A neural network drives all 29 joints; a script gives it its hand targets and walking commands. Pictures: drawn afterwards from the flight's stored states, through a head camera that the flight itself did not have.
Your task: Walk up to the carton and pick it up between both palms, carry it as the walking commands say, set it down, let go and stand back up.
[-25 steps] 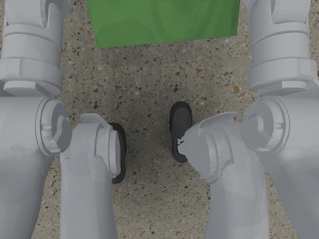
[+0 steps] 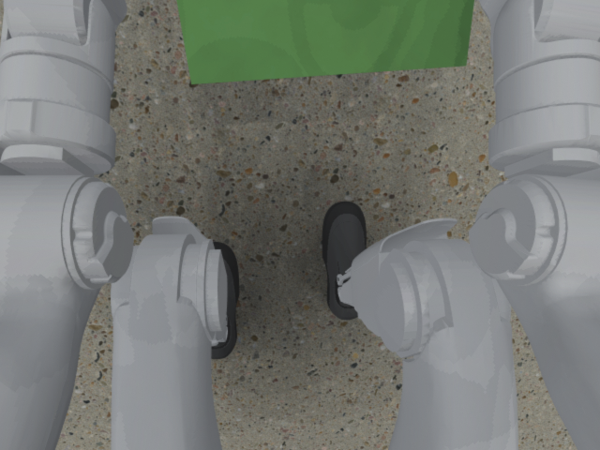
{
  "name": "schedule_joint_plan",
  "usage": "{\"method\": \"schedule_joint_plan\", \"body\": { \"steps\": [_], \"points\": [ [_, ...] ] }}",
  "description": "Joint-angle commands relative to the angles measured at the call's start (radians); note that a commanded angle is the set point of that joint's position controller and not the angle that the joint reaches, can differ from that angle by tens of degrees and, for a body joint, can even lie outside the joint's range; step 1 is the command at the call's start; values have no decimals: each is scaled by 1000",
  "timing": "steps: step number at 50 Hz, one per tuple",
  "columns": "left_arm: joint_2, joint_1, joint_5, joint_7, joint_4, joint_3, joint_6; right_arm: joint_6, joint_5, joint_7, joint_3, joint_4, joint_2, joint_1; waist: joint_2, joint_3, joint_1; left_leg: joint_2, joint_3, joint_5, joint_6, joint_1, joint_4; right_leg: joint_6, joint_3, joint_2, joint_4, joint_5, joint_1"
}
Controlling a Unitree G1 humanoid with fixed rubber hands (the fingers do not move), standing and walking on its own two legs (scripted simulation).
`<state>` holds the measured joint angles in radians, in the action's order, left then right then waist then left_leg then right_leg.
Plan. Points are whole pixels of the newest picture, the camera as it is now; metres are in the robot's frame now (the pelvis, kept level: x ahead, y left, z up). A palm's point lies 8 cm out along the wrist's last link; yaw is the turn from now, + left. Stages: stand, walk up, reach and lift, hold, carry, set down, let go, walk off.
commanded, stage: set down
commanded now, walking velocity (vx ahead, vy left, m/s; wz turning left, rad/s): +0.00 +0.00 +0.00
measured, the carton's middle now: out of the picture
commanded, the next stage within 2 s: none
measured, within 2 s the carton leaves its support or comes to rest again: rests again in 1.38 s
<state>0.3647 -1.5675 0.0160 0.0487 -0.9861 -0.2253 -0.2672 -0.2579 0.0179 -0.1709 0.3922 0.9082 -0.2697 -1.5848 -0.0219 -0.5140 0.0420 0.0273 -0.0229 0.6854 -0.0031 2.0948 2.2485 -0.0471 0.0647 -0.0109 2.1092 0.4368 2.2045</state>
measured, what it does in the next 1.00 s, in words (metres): stands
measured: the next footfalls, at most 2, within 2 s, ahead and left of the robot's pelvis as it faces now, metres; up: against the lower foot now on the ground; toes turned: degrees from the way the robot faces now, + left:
none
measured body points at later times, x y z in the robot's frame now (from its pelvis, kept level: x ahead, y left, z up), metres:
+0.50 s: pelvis +0.01 +0.00 +0.00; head +0.38 +0.01 +0.22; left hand +0.60 +0.14 -0.17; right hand +0.60 -0.20 -0.14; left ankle +0.09 +0.12 -0.34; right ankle +0.16 -0.10 -0.34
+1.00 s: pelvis +0.01 +0.00 -0.01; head +0.39 +0.01 +0.21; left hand +0.61 +0.14 -0.18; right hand +0.60 -0.21 -0.16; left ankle +0.09 +0.12 -0.34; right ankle +0.16 -0.10 -0.34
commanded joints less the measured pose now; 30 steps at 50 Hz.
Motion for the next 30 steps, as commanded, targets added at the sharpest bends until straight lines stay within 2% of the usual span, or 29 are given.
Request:
{"method": "schedule_joint_plan", "body": {
  "steps": [1, 2, 3, 4, 5, 6, 7, 8, 10, 11, 12, 13, 14, 15, 17, 20, 21, 22, 24, 25, 28, 30],
  "points": [
    [-754, -426, -56, 231, 128, 262, 43, -44, -129, 388, -330, 210, 1079, -220, 37, 1136, -161, 29, 58, -231, 68, -179, -268, 13, -88, 124, -60, -166, -651],
    [-755, -420, -52, 230, 115, 257, 41, -45, -125, 388, -321, 224, 1075, -210, 30, 1113, -144, 29, 55, -211, 71, -166, -271, 14, -85, 123, -62, -149, -639],
    [-759, -425, -62, 231, 123, 257, 41, -44, -125, 388, -326, 201, 1064, -221, 27, 1130, -138, 29, 56, -223, 69, -174, -261, 16, -89, 119, -63, -159, -656],
    [-762, -411, -58, 231, 100, 258, 37, -45, -120, 387, -318, 228, 1056, -204, 33, 1106, -132, 29, 56, -199, 66, -172, -271, 14, -83, 119, -65, -137, -653],
    [-742, -426, -57, 229, 132, 251, 40, -46, -108, 387, -306, 227, 1046, -196, 18, 1094, -129, 30, 56, -198, 64, -153, -268, 15, -84, 120, -71, -139, -643],
    [-750, -413, -51, 230, 106, 255, 37, -45, -113, 388, -304, 236, 1052, -195, 40, 1092, -135, 27, 52, -200, 68, -156, -269, 13, -89, 121, -63, -146, -641],
    [-759, -382, -38, 232, 88, 245, 36, -44, -108, 390, -302, 232, 1046, -185, 37, 1075, -137, 29, 53, -196, 69, -151, -270, 14, -89, 120, -63, -137, -633],
    [-748, -388, -28, 230, 94, 226, 38, -45, -109, 391, -307, 228, 1069, -194, 28, 1087, -165, 30, 60, -198, 71, -145, -267, 14, -99, 122, -70, -132, -640],
    [-743, -386, -29, 228, 99, 229, 40, -43, -103, 391, -298, 235, 1051, -193, 24, 1068, -148, 31, 50, -186, 74, -130, -272, 15, -92, 120, -60, -127, -631],
    [-738, -368, -16, 229, 66, 215, 36, -50, -94, 395, -289, 244, 1051, -179, 30, 1056, -153, 29, 60, -179, 75, -138, -272, 18, -95, 119, -71, -112, -623],
    [-738, -375, -19, 227, 94, 216, 39, -47, -92, 394, -291, 247, 1041, -178, 26, 1051, -151, 29, 59, -178, 71, -128, -269, 16, -98, 119, -72, -119, -630],
    [-743, -370, -26, 229, 90, 221, 41, -43, -87, 395, -288, 227, 1038, -178, 15, 1059, -136, 32, 53, -191, 71, -137, -266, 20, -88, 120, -64, -131, -622],
    [-745, -346, -19, 229, 63, 212, 39, -42, -91, 394, -291, 242, 1034, -171, 20, 1049, -150, 30, 60, -184, 71, -125, -262, 17, -98, 122, -68, -125, -628],
    [-742, -359, -17, 227, 87, 212, 40, -43, -92, 391, -293, 242, 1035, -174, 15, 1056, -151, 29, 53, -192, 73, -119, -261, 19, -100, 120, -65, -132, -629],
    [-734, -353, -22, 228, 60, 210, 39, -41, -82, 391, -286, 250, 1027, -171, 14, 1021, -143, 28, 52, -173, 74, -109, -261, 18, -97, 117, -60, -112, -613],
    [-724, -328, 0, 226, 62, 193, 43, -41, -80, 391, -287, 254, 1041, -149, 0, 1014, -159, 32, 57, -181, 77, -100, -258, 24, -102, 118, -60, -126, -629],
    [-742, -328, -11, 231, 58, 201, 45, -34, -86, 390, -291, 245, 1033, -158, 8, 1021, -153, 31, 53, -180, 76, -89, -254, 19, -105, 121, -53, -131, -633],
    [-734, -317, -7, 232, 43, 197, 41, -39, -82, 390, -289, 255, 1040, -138, -14, 1018, -154, 30, 52, -184, 79, -89, -255, 24, -103, 117, -53, -140, -645],
    [-738, -302, -9, 228, 38, 199, 44, -33, -91, 392, -302, 243, 1035, -152, 6, 1021, -164, 31, 57, -188, 78, -97, -243, 22, -107, 119, -52, -131, -624],
    [-725, -294, 4, 228, 32, 189, 45, -35, -99, 394, -307, 249, 1044, -147, 5, 1012, -185, 31, 55, -197, 80, -96, -244, 24, -111, 117, -45, -143, -624],
    [-733, -276, 1, 228, 34, 190, 47, -31, -96, 393, -303, 251, 1040, -125, -8, 1010, -170, 32, 54, -207, 80, -83, -245, 26, -106, 120, -42, -162, -633],
    [-721, -267, 6, 227, 32, 187, 50, -29, -112, 394, -322, 250, 1041, -140, -11, 1003, -192, 29, 55, -218, 80, -77, -238, 29, -113, 117, -33, -176, -639]
  ]
}}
